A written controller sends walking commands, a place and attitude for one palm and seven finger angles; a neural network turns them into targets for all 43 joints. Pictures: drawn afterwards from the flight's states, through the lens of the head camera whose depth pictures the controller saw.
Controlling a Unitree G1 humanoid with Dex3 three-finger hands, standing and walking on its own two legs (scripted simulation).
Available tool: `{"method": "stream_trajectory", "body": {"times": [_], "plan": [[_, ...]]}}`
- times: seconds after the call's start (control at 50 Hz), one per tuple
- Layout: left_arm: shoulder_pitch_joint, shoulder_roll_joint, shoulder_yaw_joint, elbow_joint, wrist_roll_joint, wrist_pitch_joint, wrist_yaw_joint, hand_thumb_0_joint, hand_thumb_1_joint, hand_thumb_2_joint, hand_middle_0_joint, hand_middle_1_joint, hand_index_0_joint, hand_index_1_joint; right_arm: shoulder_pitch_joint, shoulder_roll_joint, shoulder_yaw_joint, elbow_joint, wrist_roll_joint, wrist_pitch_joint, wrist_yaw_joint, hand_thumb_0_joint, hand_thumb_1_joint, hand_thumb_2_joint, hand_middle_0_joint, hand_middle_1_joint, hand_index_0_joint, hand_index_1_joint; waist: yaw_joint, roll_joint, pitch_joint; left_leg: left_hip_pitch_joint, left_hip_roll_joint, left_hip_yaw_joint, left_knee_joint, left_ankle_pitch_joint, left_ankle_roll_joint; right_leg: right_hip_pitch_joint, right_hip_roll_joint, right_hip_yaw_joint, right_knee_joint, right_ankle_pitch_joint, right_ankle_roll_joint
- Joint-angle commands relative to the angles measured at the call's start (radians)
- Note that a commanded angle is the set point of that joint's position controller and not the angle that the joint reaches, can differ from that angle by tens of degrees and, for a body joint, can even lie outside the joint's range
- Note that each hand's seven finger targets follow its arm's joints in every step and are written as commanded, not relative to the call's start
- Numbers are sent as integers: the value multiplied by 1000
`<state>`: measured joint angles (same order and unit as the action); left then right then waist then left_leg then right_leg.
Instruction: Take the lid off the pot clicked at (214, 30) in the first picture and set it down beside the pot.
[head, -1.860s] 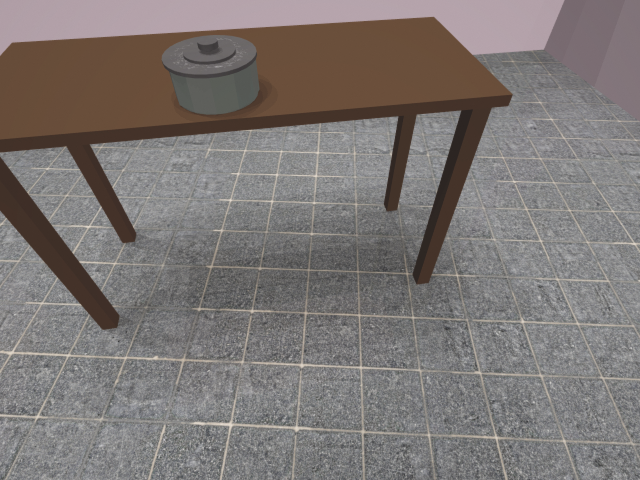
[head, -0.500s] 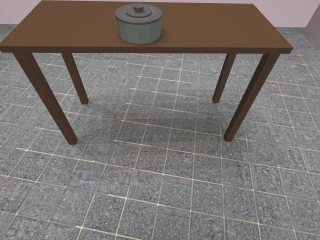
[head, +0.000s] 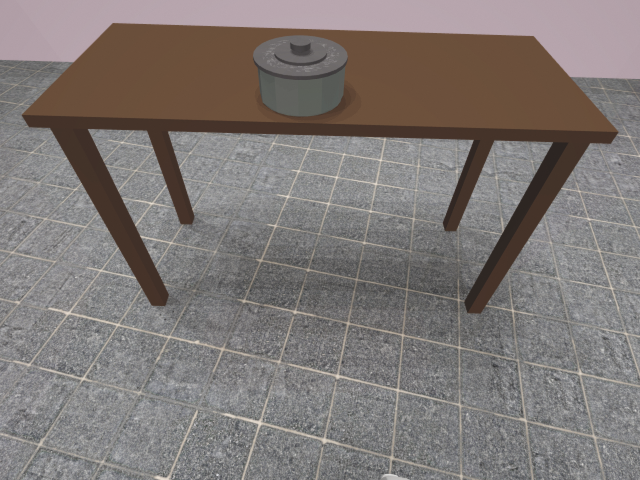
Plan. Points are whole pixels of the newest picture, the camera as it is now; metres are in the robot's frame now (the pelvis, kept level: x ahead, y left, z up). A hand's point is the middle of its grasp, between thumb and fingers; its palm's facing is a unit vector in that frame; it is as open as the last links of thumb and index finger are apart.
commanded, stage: take the last steps up to it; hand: left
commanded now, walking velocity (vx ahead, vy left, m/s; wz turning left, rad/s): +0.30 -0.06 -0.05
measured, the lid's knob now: (300, 44) +0.91 +0.08 +0.13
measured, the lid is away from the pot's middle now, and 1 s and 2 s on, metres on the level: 0.00 0.00 0.00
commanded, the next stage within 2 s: come to a stop and stand still in 0.88 s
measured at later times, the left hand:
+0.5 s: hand out of the picture +0.11 +0.12 -0.18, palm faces +0.13 -0.98 -0.12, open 7.4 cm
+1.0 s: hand (263, 303) +0.46 +0.13 -0.18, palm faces +0.02 -0.97 -0.23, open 7.4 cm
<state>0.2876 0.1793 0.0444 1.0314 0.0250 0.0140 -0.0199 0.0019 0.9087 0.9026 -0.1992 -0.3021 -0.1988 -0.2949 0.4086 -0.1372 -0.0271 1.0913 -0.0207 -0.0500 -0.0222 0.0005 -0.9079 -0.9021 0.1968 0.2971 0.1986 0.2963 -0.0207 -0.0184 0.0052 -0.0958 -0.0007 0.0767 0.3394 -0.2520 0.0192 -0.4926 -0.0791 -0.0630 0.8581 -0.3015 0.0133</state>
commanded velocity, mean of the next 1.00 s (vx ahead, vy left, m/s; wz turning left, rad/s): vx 0.23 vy -0.01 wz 0.01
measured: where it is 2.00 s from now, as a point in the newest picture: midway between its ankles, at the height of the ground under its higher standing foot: (343, 428)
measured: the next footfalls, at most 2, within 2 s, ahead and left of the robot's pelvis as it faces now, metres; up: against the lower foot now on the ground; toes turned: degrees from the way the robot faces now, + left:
right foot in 0.12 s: +0.14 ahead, -0.15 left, +0.00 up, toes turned -6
left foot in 0.54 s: +0.30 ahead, +0.08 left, +0.00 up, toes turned +9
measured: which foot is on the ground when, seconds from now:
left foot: down 0.00-0.12, up 0.14-0.52, down 0.54-0.96, up 0.98-1.00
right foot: up 0.00-0.10, down 0.12-0.54, up 0.56-0.94, down 0.96-1.00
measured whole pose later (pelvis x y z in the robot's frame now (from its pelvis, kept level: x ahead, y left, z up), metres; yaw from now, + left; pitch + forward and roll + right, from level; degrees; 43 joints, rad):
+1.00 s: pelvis +0.37 -0.06 -0.02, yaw +1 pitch +0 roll +1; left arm 0.16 0.18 0.06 0.98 0.02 -0.06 -0.01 0.00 0.91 0.90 -0.20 -0.30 -0.20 -0.29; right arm 0.38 -0.16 -0.04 1.13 -0.01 -0.02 -0.01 0.00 -0.92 -0.90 0.20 0.30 0.20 0.30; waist -0.03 0.03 0.07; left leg -0.21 0.07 0.09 0.83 -0.52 0.00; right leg -0.40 -0.07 -0.12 0.63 -0.19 -0.04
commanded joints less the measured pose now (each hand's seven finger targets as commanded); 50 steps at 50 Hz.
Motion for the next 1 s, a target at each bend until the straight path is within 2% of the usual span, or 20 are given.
{"method": "stream_trajectory", "body": {"times": [0.0, 0.06, 0.08, 0.1, 0.12, 0.16, 0.22, 0.4, 0.48, 0.5, 0.52, 0.54, 0.56, 0.64, 0.82, 0.88, 0.9, 0.92, 0.94, 0.98], "plan": [[-80, 34, 13, -94, 0, -34, -6, 0, 900, 900, -200, -300, -200, -300, 39, -178, -47, -23, -8, -16, -7, 0, -900, -900, 200, 300, 200, 300, -12, 135, 104, -74, 283, -185, -139, -24, 151, 39, -8, -22, -186, 17, 0], [59, 58, 33, -41, 3, -47, -4, 0, 900, 900, -200, -300, -200, -300, 12, -160, -45, -17, -7, -10, -6, 0, -900, -900, 200, 300, 200, 300, 55, 66, 69, -197, 218, -120, 44, -75, 94, 321, 35, -49, -344, 82, -16], [176, 110, 43, 0, 8, -59, 4, 0, 900, 900, -200, -300, -200, -300, 16, -127, -38, -18, 0, -11, -1, 0, -900, -900, 200, 300, 200, 300, 103, -52, 14, -306, 142, -36, 271, -82, 55, 502, -36, 66, -408, -23, -56], [308, 222, 65, 34, 7, -73, 17, 0, 900, 900, -200, -300, -200, -300, 20, -58, -21, -48, 8, -15, 10, 0, -900, -900, 200, 300, 200, 300, 143, -324, -47, -532, 15, 69, 598, -286, 9, 661, -286, 452, -568, -154, -165], [346, 242, 62, 32, -10, -68, 29, 0, 900, 900, -200, -300, -200, -300, -57, -97, -26, -91, 6, -5, 13, 0, -900, -900, 200, 300, 200, 300, 156, -242, -37, -586, 38, -18, 790, -381, 22, 591, -365, 599, -679, -255, -223], [181, 175, 47, -1, -7, -65, 38, 0, 900, 900, -200, -300, -200, -300, -118, -98, -38, -94, 0, 1, 22, 0, -900, -900, 200, 300, 200, 300, 92, -165, 50, -605, 113, -70, 901, -212, 27, 385, -313, 511, -712, -417, -230], [85, 89, 24, -24, 2, -80, 44, 0, 900, 900, -200, -300, -200, -300, -61, -51, -40, -61, -7, 21, 30, 0, -900, -900, 200, 300, 200, 300, 10, -55, 53, -455, 138, -44, 782, -75, -6, 235, -218, 245, -702, -114, -184], [175, 113, 25, 34, 3, -92, 35, 0, 900, 900, -200, -300, -200, -300, -236, -45, -32, -134, 1, 3, 48, 0, -900, -900, 200, 300, 200, 300, 50, -81, 91, -385, 100, 27, 378, -20, -17, 333, -200, 151, -663, 107, -190], [146, 101, 28, 36, -3, -81, 30, 0, 900, 900, -200, -300, -200, -300, -98, -81, -35, -90, -4, -16, 34, 0, -900, -900, 200, 300, 200, 300, -29, -10, 62, -48, 40, 73, 165, 28, 11, 228, -113, 54, -439, 189, -140], [156, 70, 21, 26, -6, -80, 23, 0, 900, 900, -200, -300, -200, -300, 21, -151, -51, -60, -10, -22, 21, 0, -900, -900, 200, 300, 200, 300, -75, 122, 0, 141, 143, -82, 90, -36, 58, 107, -48, 1, -199, 172, -99], [162, 15, 12, -8, -10, -77, 13, 0, 900, 900, -200, -300, -200, -300, 131, -271, -79, -47, -16, -21, 11, 0, -900, -900, 200, 300, 200, 300, -95, 347, -46, 257, 399, -464, -57, -122, 166, -115, 72, -96, 115, -196, -47], [99, 56, 17, -43, 1, -81, 16, 0, 900, 900, -200, -300, -200, -300, 133, -277, -76, -50, -7, -9, 8, 0, -900, -900, 200, 300, 200, 300, -100, 265, -31, 191, 454, -552, -127, -217, 224, -180, 58, -3, 282, -278, -63], [49, 54, 21, -43, 1, -77, 15, 0, 900, 900, -200, -300, -200, -300, 71, -229, -66, -61, -3, -10, 2, 0, -900, -900, 200, 300, 200, 300, -82, 204, 19, 106, 428, -516, -149, -240, 221, -229, 16, 37, 378, -191, -63], [104, 16, 20, -4, 7, -52, 1, 0, 900, 900, -200, -300, -200, -300, -72, -113, -28, -86, 7, -42, -5, 0, -900, -900, 200, 300, 200, 300, 26, 104, 54, -62, 302, -195, -171, 94, 153, -118, -51, 59, 291, 26, -23], [-70, 23, 18, -88, 1, -42, -2, 0, 900, 900, -200, -300, -200, -300, -33, -153, -45, -48, -3, -29, 0, 0, -900, -900, 200, 300, 200, 300, 2, 121, 79, -53, 268, -66, -105, 232, 150, 29, -23, -37, -177, 77, -6], [21, 51, 28, -54, 5, -54, -1, 0, 900, 900, -200, -300, -200, -300, -36, -157, -42, -32, -4, -16, 0, 0, -900, -900, 200, 300, 200, 300, 49, 83, 24, -93, 217, -19, 72, 207, 92, 269, 34, -86, -331, 152, -18], [122, 103, 39, -20, 8, -66, 5, 0, 900, 900, -200, -300, -200, -300, -31, -138, -37, -29, 3, -16, 4, 0, -900, -900, 200, 300, 200, 300, 97, 7, -28, -186, 163, 24, 254, 163, 55, 453, -10, -11, -365, 187, -43], [215, 208, 60, -1, 11, -78, 18, 0, 900, 900, -200, -300, -200, -300, -5, -69, -25, -48, 9, -17, 13, 0, -900, -900, 200, 300, 200, 300, 126, -257, -95, -412, 50, 91, 529, -122, 6, 639, -246, 307, -462, 254, -132], [280, 255, 61, 5, -8, -74, 24, 0, 900, 900, -200, -300, -200, -300, -34, -95, -26, -79, 12, -9, 8, 0, -900, -900, 200, 300, 200, 300, 142, -258, -129, -482, 22, 32, 753, -403, -4, 638, -382, 482, -569, 282, -233], [117, 191, 46, -26, -8, -69, 39, 0, 900, 900, -200, -300, -200, -300, -83, -90, -28, -73, 9, 4, 5, 0, -900, -900, 200, 300, 200, 300, 88, -173, -40, -504, 86, -60, 878, -284, -9, 439, -348, 426, -598, 232, -252]]}}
